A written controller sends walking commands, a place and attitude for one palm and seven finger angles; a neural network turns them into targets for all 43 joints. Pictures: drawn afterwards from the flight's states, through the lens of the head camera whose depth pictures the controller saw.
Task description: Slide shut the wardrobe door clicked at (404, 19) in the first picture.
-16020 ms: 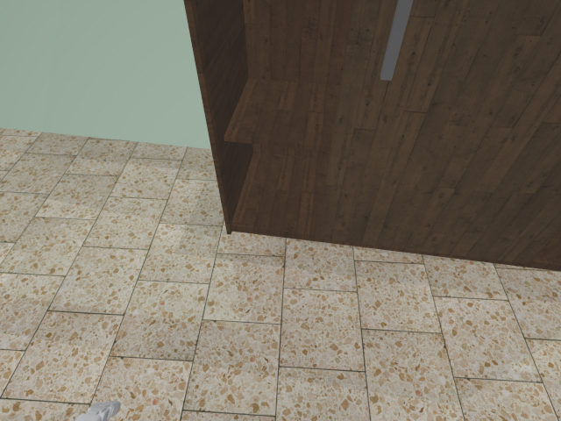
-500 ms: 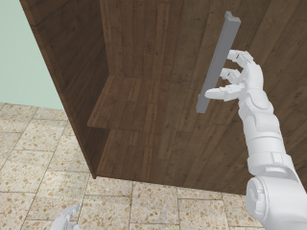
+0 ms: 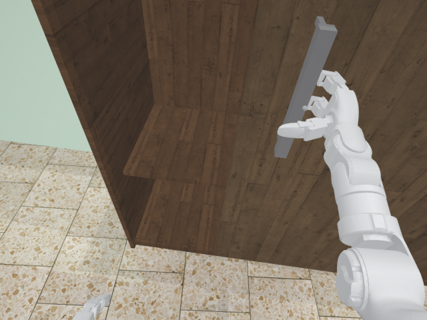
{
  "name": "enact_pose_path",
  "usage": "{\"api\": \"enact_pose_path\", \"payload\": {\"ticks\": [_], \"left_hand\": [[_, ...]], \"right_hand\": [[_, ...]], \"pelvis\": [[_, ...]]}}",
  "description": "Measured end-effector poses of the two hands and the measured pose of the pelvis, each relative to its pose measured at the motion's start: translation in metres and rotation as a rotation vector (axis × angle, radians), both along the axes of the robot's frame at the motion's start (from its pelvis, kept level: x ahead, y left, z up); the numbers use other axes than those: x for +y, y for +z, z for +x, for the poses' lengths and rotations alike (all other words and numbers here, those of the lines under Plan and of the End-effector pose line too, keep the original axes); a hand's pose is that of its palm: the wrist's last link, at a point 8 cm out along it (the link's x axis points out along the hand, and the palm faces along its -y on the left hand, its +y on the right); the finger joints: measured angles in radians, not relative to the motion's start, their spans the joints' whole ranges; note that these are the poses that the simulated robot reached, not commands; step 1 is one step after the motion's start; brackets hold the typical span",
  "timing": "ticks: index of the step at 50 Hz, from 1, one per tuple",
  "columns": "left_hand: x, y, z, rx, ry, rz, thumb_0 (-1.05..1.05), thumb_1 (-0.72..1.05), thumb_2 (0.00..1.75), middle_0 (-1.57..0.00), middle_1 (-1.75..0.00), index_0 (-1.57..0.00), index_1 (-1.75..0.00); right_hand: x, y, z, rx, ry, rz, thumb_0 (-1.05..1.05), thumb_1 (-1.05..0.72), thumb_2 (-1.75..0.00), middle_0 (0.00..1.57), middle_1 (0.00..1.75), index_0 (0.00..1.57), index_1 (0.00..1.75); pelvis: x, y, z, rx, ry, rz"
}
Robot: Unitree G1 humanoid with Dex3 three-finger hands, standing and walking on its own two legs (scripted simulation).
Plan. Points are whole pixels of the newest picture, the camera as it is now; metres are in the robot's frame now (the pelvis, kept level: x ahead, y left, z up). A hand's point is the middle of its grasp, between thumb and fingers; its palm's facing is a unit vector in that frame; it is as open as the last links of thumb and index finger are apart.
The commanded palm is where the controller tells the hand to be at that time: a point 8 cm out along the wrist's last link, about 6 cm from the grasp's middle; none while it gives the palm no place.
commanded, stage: slide the fingers in behind the handle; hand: right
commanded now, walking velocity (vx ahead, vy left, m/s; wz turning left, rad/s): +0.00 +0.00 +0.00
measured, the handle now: (297, 96) +0.50 -0.10 +0.20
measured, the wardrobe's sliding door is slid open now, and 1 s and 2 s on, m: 0.39 0.39 0.39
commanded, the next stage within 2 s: grip the handle and tug to test in 0.64 s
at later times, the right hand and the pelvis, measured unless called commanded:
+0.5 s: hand (292, 104) +0.45 -0.08 +0.21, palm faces +0.02 +1.00 +0.02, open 14.0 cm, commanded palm +0.43 -0.14 +0.20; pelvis +0.00 +0.01 +0.00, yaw +0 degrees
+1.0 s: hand (294, 106) +0.44 -0.08 +0.21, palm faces +0.01 +1.00 +0.03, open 12.4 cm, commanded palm +0.42 -0.14 +0.20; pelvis +0.00 +0.01 +0.00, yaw +0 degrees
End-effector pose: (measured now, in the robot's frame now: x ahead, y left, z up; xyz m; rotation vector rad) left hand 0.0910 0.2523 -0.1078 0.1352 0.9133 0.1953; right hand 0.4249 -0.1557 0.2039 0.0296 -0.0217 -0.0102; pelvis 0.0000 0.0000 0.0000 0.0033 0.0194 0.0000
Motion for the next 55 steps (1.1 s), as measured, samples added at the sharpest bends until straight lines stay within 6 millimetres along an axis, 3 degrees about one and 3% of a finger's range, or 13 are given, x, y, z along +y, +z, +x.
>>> {"api": "enact_pose_path", "payload": {"ticks": [13,28,41,47,55], "left_hand": [[-0.001,-0.002,-0.004,-0.004,0.002,-0.016,0.01,0.91,0.9,-0.2,-0.3,-0.21,-0.3],[0.009,-0.004,-0.009,0.015,0.008,-0.014,0.01,0.91,0.9,-0.2,-0.3,-0.21,-0.3],[0.015,0.001,0.007,-0.018,0.003,-0.011,0.01,0.91,0.9,-0.2,-0.3,-0.2,-0.3],[0.012,0.003,0.018,-0.038,-0.013,-0.014,0.01,0.91,0.9,-0.2,-0.3,-0.2,-0.3],[0.006,0.004,0.024,-0.052,-0.023,-0.02,0.01,0.91,0.9,-0.2,-0.3,-0.2,-0.3]], "right_hand": [[0.028,0.003,0.005,0.001,0.014,-0.002,-0.01,0.5,-0.3,0.3,1.2,0.3,1.2],[0.022,0.002,0.006,-0.005,-0.007,0.002,-0.01,0.5,-0.3,0.3,1.2,0.3,1.2],[0.019,0.003,-0.001,-0.018,-0.005,-0.003,-0.01,0.49,-0.31,0.3,1.2,0.3,1.2],[0.02,0.003,-0.004,-0.013,-0.004,0.0,-0.01,0.36,-0.36,0.32,1.22,0.31,1.22],[0.018,0.006,-0.007,-0.021,-0.006,-0.003,-0.01,0.04,-0.5,0.35,1.26,0.34,1.27]], "pelvis": [[0.002,0.0,-0.002,0.006,0.005,-0.003],[0.009,0.0,0.0,0.007,0.005,-0.007],[0.013,0.0,0.004,0.003,0.004,-0.009],[0.013,0.0,0.003,-0.001,-0.001,-0.009],[0.011,0.0,0.002,-0.004,-0.002,-0.008]]}}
